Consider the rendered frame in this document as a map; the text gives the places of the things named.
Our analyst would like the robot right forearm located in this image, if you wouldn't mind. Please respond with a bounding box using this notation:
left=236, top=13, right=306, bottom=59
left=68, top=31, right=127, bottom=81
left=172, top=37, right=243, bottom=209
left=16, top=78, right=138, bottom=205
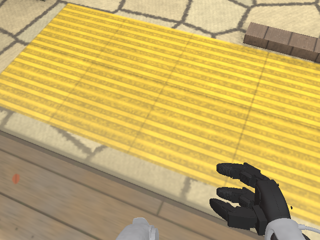
left=264, top=218, right=310, bottom=240

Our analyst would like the robot right hand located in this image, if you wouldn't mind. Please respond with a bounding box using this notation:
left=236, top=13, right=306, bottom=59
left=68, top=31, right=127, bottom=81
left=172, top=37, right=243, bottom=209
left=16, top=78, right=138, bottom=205
left=209, top=162, right=293, bottom=236

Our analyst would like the robot left thigh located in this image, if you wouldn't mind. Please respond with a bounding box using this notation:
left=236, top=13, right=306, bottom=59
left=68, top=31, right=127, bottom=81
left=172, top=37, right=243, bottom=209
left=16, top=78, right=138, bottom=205
left=115, top=223, right=159, bottom=240

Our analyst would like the robot left shin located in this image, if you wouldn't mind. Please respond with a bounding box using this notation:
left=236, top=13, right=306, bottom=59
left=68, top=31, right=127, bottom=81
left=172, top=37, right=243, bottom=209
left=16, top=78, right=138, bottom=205
left=132, top=217, right=150, bottom=227

